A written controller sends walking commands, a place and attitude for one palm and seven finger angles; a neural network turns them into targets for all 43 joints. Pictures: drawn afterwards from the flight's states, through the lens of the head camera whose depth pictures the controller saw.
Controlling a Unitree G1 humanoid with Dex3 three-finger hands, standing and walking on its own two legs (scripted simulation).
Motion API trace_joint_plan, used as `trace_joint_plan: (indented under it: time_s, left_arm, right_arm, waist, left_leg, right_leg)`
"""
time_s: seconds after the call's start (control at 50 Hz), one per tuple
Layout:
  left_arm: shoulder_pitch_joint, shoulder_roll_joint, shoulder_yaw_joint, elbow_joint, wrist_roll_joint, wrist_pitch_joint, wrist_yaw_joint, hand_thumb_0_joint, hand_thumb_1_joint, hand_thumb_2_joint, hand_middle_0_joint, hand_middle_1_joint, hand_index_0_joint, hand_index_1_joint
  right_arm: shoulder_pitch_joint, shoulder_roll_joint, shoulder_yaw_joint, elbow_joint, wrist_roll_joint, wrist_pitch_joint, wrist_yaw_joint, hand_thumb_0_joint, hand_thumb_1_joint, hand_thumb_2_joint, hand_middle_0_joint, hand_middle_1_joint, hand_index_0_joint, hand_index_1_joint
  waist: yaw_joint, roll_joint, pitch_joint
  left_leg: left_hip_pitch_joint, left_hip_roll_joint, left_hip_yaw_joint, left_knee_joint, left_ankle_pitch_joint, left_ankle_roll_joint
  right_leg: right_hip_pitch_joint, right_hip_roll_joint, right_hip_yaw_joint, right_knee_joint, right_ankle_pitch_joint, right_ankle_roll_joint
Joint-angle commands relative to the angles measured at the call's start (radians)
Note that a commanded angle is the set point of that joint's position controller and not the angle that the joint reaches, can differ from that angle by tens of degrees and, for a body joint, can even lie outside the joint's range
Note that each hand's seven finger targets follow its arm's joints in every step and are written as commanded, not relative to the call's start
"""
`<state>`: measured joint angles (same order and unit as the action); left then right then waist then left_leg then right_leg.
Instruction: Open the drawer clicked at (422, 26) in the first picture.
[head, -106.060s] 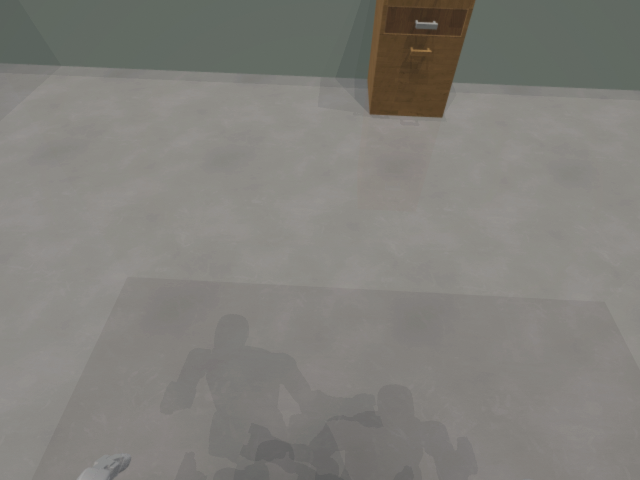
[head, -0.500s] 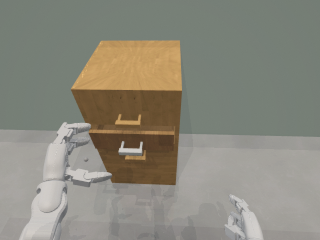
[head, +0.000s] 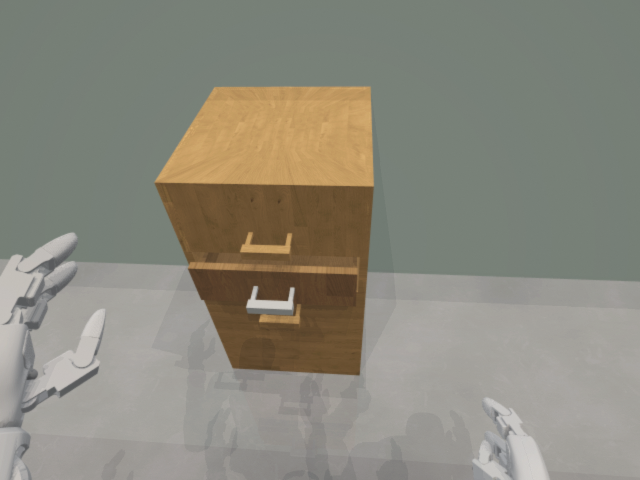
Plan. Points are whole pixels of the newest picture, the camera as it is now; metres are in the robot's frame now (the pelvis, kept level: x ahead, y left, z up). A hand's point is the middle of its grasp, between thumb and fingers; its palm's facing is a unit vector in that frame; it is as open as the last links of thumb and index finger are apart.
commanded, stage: draw the hand back to the body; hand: left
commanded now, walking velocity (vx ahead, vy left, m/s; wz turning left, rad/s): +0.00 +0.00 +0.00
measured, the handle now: (271, 299) +0.54 +0.20 -0.25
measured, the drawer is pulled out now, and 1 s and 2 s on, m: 0.05 0.05 0.05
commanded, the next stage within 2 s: step back with the hand held close in 0.20 s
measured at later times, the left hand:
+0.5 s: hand (90, 345) +0.19 +0.25 +0.15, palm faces +0.34 -0.81 -0.48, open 7.4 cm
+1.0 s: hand (34, 431) +0.11 +0.26 +0.15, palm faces +0.41 -0.81 -0.42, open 7.4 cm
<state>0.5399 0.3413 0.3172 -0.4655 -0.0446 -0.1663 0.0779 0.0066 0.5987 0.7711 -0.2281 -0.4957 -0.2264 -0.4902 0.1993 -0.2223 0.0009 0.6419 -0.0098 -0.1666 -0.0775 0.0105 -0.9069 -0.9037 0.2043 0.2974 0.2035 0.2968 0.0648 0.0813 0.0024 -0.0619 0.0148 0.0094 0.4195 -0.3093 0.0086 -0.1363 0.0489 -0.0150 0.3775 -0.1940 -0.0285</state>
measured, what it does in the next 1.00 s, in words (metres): shifts its weight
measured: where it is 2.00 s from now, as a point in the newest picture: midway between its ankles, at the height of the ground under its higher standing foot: outside the picture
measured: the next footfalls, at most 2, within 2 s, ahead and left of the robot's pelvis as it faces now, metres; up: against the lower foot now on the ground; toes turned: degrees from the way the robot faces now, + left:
right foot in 1.64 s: -0.25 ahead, -0.10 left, +0.00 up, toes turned -4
left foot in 1.82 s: -0.18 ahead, +0.09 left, +0.00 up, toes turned -2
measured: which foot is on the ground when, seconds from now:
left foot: down 0.00-1.00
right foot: down 0.00-1.00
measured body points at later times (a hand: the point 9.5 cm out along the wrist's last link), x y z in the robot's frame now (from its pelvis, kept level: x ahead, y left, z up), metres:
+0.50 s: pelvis -0.01 +0.02 +0.00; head +0.01 +0.01 +0.45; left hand +0.17 +0.30 +0.17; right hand +0.17 -0.22 -0.08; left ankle -0.05 +0.11 -0.74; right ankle +0.01 -0.10 -0.74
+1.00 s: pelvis -0.08 +0.02 -0.02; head -0.09 +0.03 +0.43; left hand +0.09 +0.30 +0.17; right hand +0.08 -0.22 -0.09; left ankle -0.05 +0.11 -0.74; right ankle +0.01 -0.10 -0.74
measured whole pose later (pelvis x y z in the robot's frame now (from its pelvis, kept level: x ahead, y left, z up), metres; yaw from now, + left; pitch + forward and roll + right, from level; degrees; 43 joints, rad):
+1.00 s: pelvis -0.08 +0.02 -0.02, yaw -1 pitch +1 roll -1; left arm 0.57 0.32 0.34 -0.53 0.03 -0.20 0.16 0.01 0.89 0.90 -0.21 -0.30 -0.21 -0.30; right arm 0.26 -0.22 0.01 0.56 -0.06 -0.09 -0.08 0.01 -0.90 -0.90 0.21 0.30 0.21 0.30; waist -0.01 0.00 -0.05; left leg -0.38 -0.01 0.03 0.66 -0.33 0.04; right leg -0.42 0.02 0.00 0.55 -0.15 0.00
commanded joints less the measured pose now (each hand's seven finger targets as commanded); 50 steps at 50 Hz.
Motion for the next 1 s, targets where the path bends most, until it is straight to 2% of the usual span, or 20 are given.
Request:
trace_joint_plan:
  time_s: [0.0,0.1,0.14,0.28,0.3,0.32,0.34,0.38,0.42,0.46,0.54,0.62,0.64,0.72,0.76,0.82,0.86,0.9,0.92,0.98]
  left_arm:
    - [-0.085,0.112,0.070,-0.123,-0.012,-0.045,0.005,0.000,0.900,0.900,-0.200,-0.300,-0.200,-0.300]
    - [-0.093,0.150,0.092,-0.203,-0.004,-0.050,0.013,0.000,0.900,0.900,-0.200,-0.300,-0.200,-0.300]
    - [-0.108,0.162,0.089,-0.232,0.001,-0.047,0.013,0.000,0.900,0.900,-0.200,-0.300,-0.200,-0.300]
    - [-0.122,0.159,0.094,-0.211,0.003,-0.040,0.015,0.000,0.900,0.900,-0.200,-0.300,-0.200,-0.300]
    - [-0.148,0.224,0.199,-0.218,0.015,-0.074,0.031,0.000,0.900,0.900,-0.200,-0.300,-0.200,-0.300]
    - [-0.135,0.217,0.201,-0.207,0.023,-0.091,0.030,0.000,0.900,0.900,-0.200,-0.300,-0.200,-0.300]
    - [-0.084,0.150,0.130,-0.170,0.033,-0.080,0.028,0.000,0.900,0.900,-0.200,-0.300,-0.200,-0.300]
    - [-0.016,0.109,0.103,-0.164,0.038,-0.075,0.033,0.000,0.900,0.900,-0.200,-0.300,-0.200,-0.300]
    - [0.033,0.117,0.107,-0.185,0.039,-0.077,0.043,0.000,0.900,0.900,-0.200,-0.300,-0.200,-0.300]
    - [0.075,0.133,0.113,-0.220,0.038,-0.073,0.052,0.000,0.900,0.900,-0.200,-0.300,-0.200,-0.300]
    - [0.123,0.198,0.165,-0.313,0.032,-0.074,0.071,0.000,0.900,0.900,-0.200,-0.300,-0.200,-0.300]
    - [0.131,0.235,0.205,-0.361,0.026,-0.078,0.084,0.000,0.900,0.900,-0.200,-0.300,-0.200,-0.300]
    - [0.138,0.226,0.198,-0.350,0.025,-0.079,0.086,0.000,0.900,0.900,-0.200,-0.300,-0.200,-0.300]
    - [0.122,0.193,0.182,-0.323,0.029,-0.082,0.088,0.000,0.900,0.900,-0.200,-0.300,-0.200,-0.300]
    - [0.097,0.172,0.168,-0.287,0.039,-0.081,0.090,0.000,0.900,0.900,-0.200,-0.300,-0.200,-0.300]
    - [0.022,0.154,0.148,-0.282,0.059,-0.084,0.090,0.000,0.900,0.900,-0.200,-0.300,-0.200,-0.300]
    - [0.002,0.151,0.136,-0.262,0.068,-0.087,0.094,0.000,0.900,0.900,-0.200,-0.300,-0.200,-0.300]
    - [-0.026,0.156,0.128,-0.265,0.073,-0.090,0.099,0.000,0.900,0.900,-0.200,-0.300,-0.200,-0.300]
    - [-0.049,0.174,0.135,-0.290,0.076,-0.094,0.101,0.000,0.900,0.900,-0.200,-0.300,-0.200,-0.300]
    - [-0.042,0.175,0.136,-0.314,0.080,-0.105,0.110,0.000,0.900,0.900,-0.200,-0.300,-0.200,-0.300]
  right_arm:
    - [-0.120,-0.092,-0.030,-0.152,0.006,-0.053,-0.017,0.000,-0.900,-0.900,0.200,0.300,0.200,0.300]
    - [-0.122,-0.091,-0.025,-0.168,-0.003,-0.065,-0.019,0.000,-0.900,-0.900,0.200,0.300,0.200,0.300]
    - [-0.121,-0.091,-0.020,-0.168,-0.005,-0.069,-0.018,0.000,-0.900,-0.900,0.200,0.300,0.200,0.300]
    - [-0.118,-0.092,-0.018,-0.161,-0.004,-0.075,-0.015,0.000,-0.900,-0.900,0.200,0.300,0.200,0.300]
    - [-0.121,-0.129,-0.021,-0.198,-0.010,-0.037,-0.029,0.000,-0.900,-0.900,0.200,0.300,0.200,0.300]
    - [-0.123,-0.117,-0.021,-0.193,-0.021,-0.016,-0.033,0.000,-0.900,-0.900,0.200,0.300,0.200,0.300]
    - [-0.120,-0.122,-0.023,-0.184,-0.030,-0.003,-0.035,0.000,-0.900,-0.900,0.200,0.300,0.200,0.300]
    - [-0.083,-0.120,-0.031,-0.200,-0.026,0.012,-0.029,0.000,-0.900,-0.900,0.200,0.300,0.200,0.300]
    - [-0.084,-0.123,-0.037,-0.212,-0.025,0.022,-0.027,0.000,-0.900,-0.900,0.200,0.300,0.200,0.300]
    - [-0.081,-0.123,-0.043,-0.232,-0.018,0.035,-0.025,0.000,-0.900,-0.900,0.200,0.300,0.200,0.300]
    - [-0.083,-0.115,-0.046,-0.259,-0.016,0.052,-0.025,0.000,-0.900,-0.900,0.200,0.300,0.200,0.300]
    - [-0.083,-0.123,-0.050,-0.264,-0.021,0.060,-0.028,0.000,-0.900,-0.900,0.200,0.300,0.200,0.300]
    - [-0.084,-0.119,-0.048,-0.261,-0.022,0.059,-0.027,0.000,-0.900,-0.900,0.200,0.300,0.200,0.300]
    - [-0.082,-0.139,-0.054,-0.254,-0.035,0.043,-0.028,0.000,-0.900,-0.900,0.200,0.300,0.200,0.300]
    - [-0.076,-0.143,-0.055,-0.246,-0.037,0.036,-0.024,0.000,-0.900,-0.900,0.200,0.300,0.200,0.300]
    - [-0.063,-0.154,-0.056,-0.243,-0.040,0.025,-0.025,0.000,-0.900,-0.900,0.200,0.300,0.200,0.300]
    - [-0.042,-0.149,-0.054,-0.238,-0.036,0.023,-0.023,0.000,-0.900,-0.900,0.200,0.300,0.200,0.300]
    - [-0.026,-0.145,-0.055,-0.235,-0.037,0.025,-0.022,0.000,-0.900,-0.900,0.200,0.300,0.200,0.300]
    - [-0.023,-0.149,-0.057,-0.232,-0.042,0.029,-0.022,0.000,-0.900,-0.900,0.200,0.300,0.200,0.300]
    - [-0.006,-0.135,-0.049,-0.229,-0.045,0.029,-0.029,0.000,-0.900,-0.900,0.200,0.300,0.200,0.300]
  waist:
    - [-0.015,-0.064,0.015]
    - [0.003,-0.017,-0.089]
    - [-0.001,-0.009,-0.087]
    - [-0.003,-0.026,-0.038]
    - [-0.055,-0.058,0.072]
    - [-0.046,-0.066,0.075]
    - [-0.066,-0.105,0.053]
    - [-0.071,-0.066,-0.071]
    - [-0.066,-0.035,-0.169]
    - [-0.070,-0.059,-0.238]
    - [-0.064,-0.055,-0.276]
    - [-0.068,-0.010,-0.255]
    - [-0.071,-0.023,-0.242]
    - [-0.074,0.063,-0.153]
    - [-0.077,0.071,-0.092]
    - [-0.082,0.029,-0.035]
    - [-0.093,-0.060,-0.013]
    - [-0.101,-0.132,0.000]
    - [-0.103,-0.125,-0.009]
    - [-0.109,-0.077,-0.030]
  left_leg:
    - [-0.075,0.010,0.025,-0.060,0.214,0.006]
    - [-0.053,0.004,0.024,-0.061,0.246,0.005]
    - [-0.056,0.006,0.016,-0.062,0.250,0.004]
    - [-0.081,0.011,0.004,-0.071,0.246,-0.004]
    - [-0.152,0.007,-0.017,-0.051,0.139,0.009]
    - [-0.163,-0.003,-0.033,-0.050,0.102,0.012]
    - [-0.147,0.002,-0.035,-0.039,0.110,0.016]
    - [-0.125,0.016,-0.023,-0.012,0.190,0.015]
    - [-0.114,0.029,-0.023,0.004,0.370,0.006]
    - [-0.116,0.044,-0.023,0.037,0.508,0.001]
    - [-0.166,0.055,-0.040,0.084,0.607,-0.010]
    - [-0.230,0.065,-0.063,0.081,0.556,-0.011]
    - [-0.235,0.073,-0.067,0.070,0.554,-0.011]
    - [-0.357,0.118,-0.102,-0.015,0.397,0.021]
    - [-0.478,0.145,-0.109,-0.062,0.196,0.048]
    - [-0.621,0.128,-0.116,-0.059,-0.089,0.063]
    - [-0.614,0.078,-0.094,-0.005,-0.244,0.056]
    - [-0.520,0.023,-0.071,0.067,-0.286,0.036]
    - [-0.475,0.017,-0.072,0.079,-0.283,0.030]
    - [-0.435,0.034,-0.099,0.004,-0.273,0.040]
  right_leg:
    - [0.023,-0.032,0.006,-0.070,0.099,0.020]
    - [0.086,-0.039,0.009,-0.045,0.135,0.015]
    - [0.084,-0.041,0.015,-0.044,0.142,0.012]
    - [0.074,-0.034,0.006,-0.049,0.128,0.009]
    - [-0.084,-0.048,0.109,-0.086,0.144,0.003]
    - [-0.098,-0.059,0.113,-0.104,0.126,-0.001]
    - [-0.117,-0.068,0.121,-0.104,0.123,-0.002]
    - [-0.044,-0.083,0.122,-0.056,0.195,-0.007]
    - [0.029,-0.084,0.098,0.005,0.362,-0.010]
    - [0.066,-0.087,0.090,0.057,0.484,-0.006]
    - [0.076,-0.106,0.098,0.121,0.531,-0.018]
    - [0.043,-0.096,0.103,0.151,0.451,-0.020]
    - [0.027,-0.087,0.089,0.163,0.406,-0.014]
    - [-0.004,-0.031,0.048,0.210,0.166,0.011]
    - [0.016,-0.021,0.043,0.257,0.062,0.018]
    - [0.039,-0.029,0.083,0.245,0.071,0.007]
    - [-0.026,-0.073,0.147,0.160,0.040,-0.008]
    - [-0.162,-0.112,0.209,0.020,-0.121,-0.027]
    - [-0.209,-0.118,0.223,-0.019,-0.192,-0.035]
    - [-0.231,-0.081,0.144,-0.005,-0.244,-0.013]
